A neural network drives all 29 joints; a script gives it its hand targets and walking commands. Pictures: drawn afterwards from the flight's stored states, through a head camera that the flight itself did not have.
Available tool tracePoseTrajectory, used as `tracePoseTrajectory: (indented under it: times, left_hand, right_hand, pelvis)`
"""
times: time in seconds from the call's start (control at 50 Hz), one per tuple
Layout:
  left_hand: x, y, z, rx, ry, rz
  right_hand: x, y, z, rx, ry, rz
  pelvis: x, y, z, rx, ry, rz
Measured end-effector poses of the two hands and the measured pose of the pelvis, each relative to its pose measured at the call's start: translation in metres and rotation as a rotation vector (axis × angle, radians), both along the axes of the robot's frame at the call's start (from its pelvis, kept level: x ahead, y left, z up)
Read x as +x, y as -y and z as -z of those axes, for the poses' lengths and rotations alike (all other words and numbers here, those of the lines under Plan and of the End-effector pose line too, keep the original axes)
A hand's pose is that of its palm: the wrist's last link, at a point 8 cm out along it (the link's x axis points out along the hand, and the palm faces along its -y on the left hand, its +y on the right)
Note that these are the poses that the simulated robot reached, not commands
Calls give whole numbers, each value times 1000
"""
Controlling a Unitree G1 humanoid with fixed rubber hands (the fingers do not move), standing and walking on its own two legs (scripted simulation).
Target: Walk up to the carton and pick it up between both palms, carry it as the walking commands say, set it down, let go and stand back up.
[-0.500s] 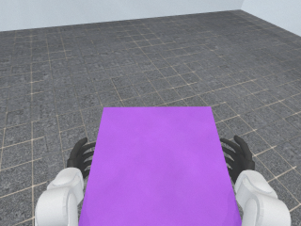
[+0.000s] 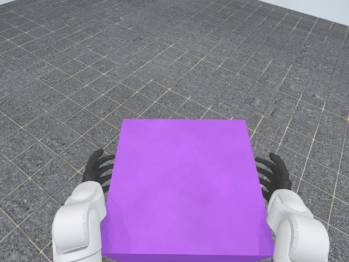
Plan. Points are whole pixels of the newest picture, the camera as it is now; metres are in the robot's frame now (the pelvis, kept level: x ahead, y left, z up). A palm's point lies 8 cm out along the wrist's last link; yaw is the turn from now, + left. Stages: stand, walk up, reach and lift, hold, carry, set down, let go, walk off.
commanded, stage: carry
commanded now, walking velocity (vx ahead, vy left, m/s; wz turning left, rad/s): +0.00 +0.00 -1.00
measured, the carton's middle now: (183, 193) +0.28 -0.01 -0.02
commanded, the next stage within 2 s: none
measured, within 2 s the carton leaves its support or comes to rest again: neither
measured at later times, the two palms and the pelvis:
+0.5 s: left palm (200, 155) +0.33 -0.04 +0.06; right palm out of the picture +0.23 -0.38 +0.09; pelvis +0.04 -0.14 +0.00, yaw -16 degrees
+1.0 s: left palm (229, 148) +0.36 -0.11 +0.06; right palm out of the picture +0.21 -0.44 +0.07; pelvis +0.06 -0.17 +0.00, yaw -21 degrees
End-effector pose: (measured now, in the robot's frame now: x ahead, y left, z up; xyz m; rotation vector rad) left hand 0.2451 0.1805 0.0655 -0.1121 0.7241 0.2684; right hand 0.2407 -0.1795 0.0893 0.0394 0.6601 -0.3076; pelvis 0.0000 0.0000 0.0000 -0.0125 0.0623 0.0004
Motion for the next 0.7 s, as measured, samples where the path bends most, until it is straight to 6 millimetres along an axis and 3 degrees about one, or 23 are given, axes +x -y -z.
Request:
tracePoseTrajectory:
  times: [0.06,0.12,0.18,0.24,0.32,0.46,0.56,0.7]
  left_hand:
    - [28,37,-15,32,71,60]
    - [50,82,-17,46,132,116]
    - [59,124,-6,66,95,182]
    - [58,151,12,79,2,231]
    - [60,176,22,89,-55,276]
    - [86,213,7,20,31,305]
    - [94,224,7,-20,29,282]
    - [111,231,-2,2,65,265]
  right_hand:
    - [2,36,-4,13,68,58]
    - [2,79,2,26,128,125]
    - [-9,118,17,34,89,203]
    - [-24,141,34,77,0,242]
    - [-32,164,44,102,-48,291]
    - [-18,197,9,21,39,311]
    - [-1,209,-9,-24,38,286]
    - [22,218,-9,-14,75,260]
  pelvis:
    - [4,21,5,1,-33,95]
    - [8,47,19,-7,-50,142]
    - [11,66,22,23,-21,126]
    - [20,83,21,48,-4,136]
    - [26,99,17,40,-3,229]
    - [36,127,7,32,-23,278]
    - [55,146,3,53,-29,292]
    - [76,159,12,60,-9,324]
